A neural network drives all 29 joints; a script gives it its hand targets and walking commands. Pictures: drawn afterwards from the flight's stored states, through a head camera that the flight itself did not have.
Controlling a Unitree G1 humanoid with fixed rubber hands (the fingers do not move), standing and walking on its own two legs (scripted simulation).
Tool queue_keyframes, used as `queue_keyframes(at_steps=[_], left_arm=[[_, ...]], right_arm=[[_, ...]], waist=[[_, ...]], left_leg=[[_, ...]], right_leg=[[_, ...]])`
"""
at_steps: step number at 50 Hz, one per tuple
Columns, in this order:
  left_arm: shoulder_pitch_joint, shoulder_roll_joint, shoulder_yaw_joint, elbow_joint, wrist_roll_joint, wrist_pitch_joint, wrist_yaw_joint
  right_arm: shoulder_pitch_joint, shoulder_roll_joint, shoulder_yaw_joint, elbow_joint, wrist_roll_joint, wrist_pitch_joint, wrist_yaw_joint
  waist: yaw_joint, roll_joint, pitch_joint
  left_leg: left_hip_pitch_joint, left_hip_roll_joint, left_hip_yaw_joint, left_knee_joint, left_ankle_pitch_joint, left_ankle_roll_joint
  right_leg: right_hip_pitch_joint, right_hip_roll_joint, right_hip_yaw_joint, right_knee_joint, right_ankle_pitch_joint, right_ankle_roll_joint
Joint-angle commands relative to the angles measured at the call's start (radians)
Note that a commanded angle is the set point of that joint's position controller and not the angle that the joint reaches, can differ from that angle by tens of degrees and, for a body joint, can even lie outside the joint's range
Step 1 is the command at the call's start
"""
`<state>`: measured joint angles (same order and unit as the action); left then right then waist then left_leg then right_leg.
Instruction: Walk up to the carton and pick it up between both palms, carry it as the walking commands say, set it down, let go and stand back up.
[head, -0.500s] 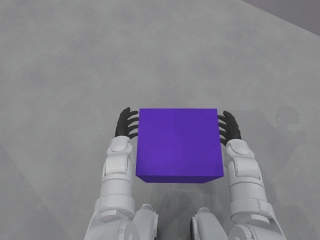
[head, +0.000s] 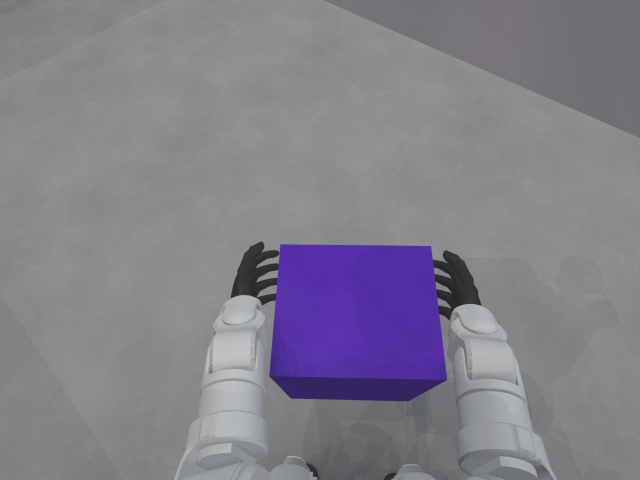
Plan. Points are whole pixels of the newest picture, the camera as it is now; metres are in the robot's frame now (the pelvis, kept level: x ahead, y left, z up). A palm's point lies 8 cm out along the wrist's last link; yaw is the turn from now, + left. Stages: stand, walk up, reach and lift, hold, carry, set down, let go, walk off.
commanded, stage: reach and lift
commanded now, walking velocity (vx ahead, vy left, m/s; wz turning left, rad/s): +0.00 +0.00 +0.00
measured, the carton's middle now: (351, 332) +0.33 +0.00 -0.10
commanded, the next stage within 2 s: hold in 1.78 s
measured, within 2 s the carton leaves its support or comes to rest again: neither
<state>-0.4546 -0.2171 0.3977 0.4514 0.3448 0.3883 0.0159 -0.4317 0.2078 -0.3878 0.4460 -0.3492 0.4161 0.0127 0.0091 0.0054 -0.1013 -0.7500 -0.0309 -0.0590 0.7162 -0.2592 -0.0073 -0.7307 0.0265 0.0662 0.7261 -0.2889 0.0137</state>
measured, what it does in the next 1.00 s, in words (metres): stands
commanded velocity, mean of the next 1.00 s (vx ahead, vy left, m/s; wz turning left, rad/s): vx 0.00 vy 0.00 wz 0.00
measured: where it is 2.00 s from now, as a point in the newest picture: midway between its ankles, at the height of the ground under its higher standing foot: outside the picture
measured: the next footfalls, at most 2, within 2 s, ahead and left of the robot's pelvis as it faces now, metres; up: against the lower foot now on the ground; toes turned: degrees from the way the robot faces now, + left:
none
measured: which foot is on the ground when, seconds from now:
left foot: down 0.00-1.00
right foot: down 0.00-1.00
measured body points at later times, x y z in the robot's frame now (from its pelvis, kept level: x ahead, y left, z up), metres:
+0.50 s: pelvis +0.02 +0.00 +0.03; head +0.02 -0.01 +0.48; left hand +0.34 +0.14 +0.05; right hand +0.34 -0.15 +0.04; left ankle +0.04 +0.12 -0.71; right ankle +0.03 -0.13 -0.71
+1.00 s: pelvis +0.01 +0.00 +0.03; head -0.03 +0.00 +0.48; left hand +0.32 +0.14 +0.09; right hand +0.32 -0.14 +0.08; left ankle +0.04 +0.12 -0.71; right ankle +0.03 -0.13 -0.71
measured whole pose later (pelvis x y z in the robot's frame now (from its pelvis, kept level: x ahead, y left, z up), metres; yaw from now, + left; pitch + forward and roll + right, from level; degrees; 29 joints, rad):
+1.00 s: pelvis +0.01 +0.00 +0.03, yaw +0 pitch -8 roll +0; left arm -0.36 -0.18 0.26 0.32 0.33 0.74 0.01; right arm -0.35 0.18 -0.25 0.32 -0.31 0.76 -0.01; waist 0.00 0.00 0.03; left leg -0.07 -0.02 -0.07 0.40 -0.19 -0.01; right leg -0.04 0.02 0.06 0.40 -0.21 0.00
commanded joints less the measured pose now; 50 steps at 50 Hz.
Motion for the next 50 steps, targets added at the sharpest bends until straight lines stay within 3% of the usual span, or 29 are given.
queue_keyframes(at_steps=[1, 19, 35, 43, 50], left_arm=[[-0.413, -0.997, -0.586, 0.108, -0.165, 0.009, -0.277], [-0.331, -0.987, -0.582, 0.032, -0.2, 0.111, -0.267], [-0.337, -0.951, -0.678, -0.14, -0.293, 0.255, -0.275], [-0.366, -0.909, -0.657, -0.158, -0.296, 0.319, -0.271], [-0.409, -0.909, -0.643, -0.151, -0.294, 0.325, -0.267]], right_arm=[[-0.542, 0.941, 0.584, 0.015, 0.183, -0.038, 0.259], [-0.449, 0.936, 0.595, -0.048, 0.228, 0.067, 0.246], [-0.422, 0.964, 0.689, -0.197, 0.313, 0.214, 0.226], [-0.446, 0.921, 0.654, -0.2, 0.312, 0.283, 0.219], [-0.484, 0.898, 0.623, -0.178, 0.3, 0.289, 0.224]], waist=[[-0.003, -0.009, -0.545], [-0.004, -0.003, -0.328], [-0.01, -0.013, -0.211], [-0.011, -0.01, -0.104], [-0.008, -0.006, -0.097]], left_leg=[[0.401, -0.086, 0.008, -0.088, 0.26, -0.004], [0.62, -0.075, -0.016, -0.264, 0.263, -0.004], [0.745, -0.063, -0.02, -0.331, 0.25, 0.002], [0.743, -0.055, -0.014, -0.368, 0.166, 0.004], [0.746, -0.054, -0.011, -0.376, 0.147, 0.002]], right_leg=[[0.28, 0.088, -0.009, -0.111, 0.244, -0.022], [0.514, 0.071, 0.002, -0.282, 0.259, -0.026], [0.65, 0.052, 0.008, -0.371, 0.261, -0.015], [0.68, 0.044, 0.008, -0.405, 0.187, -0.014], [0.684, 0.047, 0.003, -0.406, 0.161, -0.014]])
